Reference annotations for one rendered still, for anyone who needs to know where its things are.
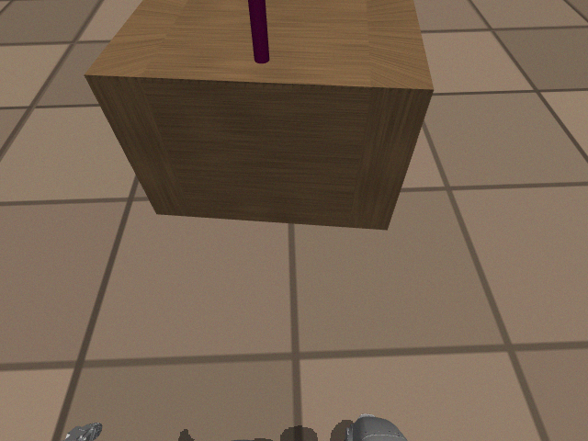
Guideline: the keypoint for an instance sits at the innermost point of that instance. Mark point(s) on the can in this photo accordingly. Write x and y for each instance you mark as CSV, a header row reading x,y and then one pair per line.
x,y
257,11

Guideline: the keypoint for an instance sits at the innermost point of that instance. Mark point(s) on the left robot hand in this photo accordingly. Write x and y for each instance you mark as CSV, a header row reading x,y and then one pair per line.
x,y
89,432

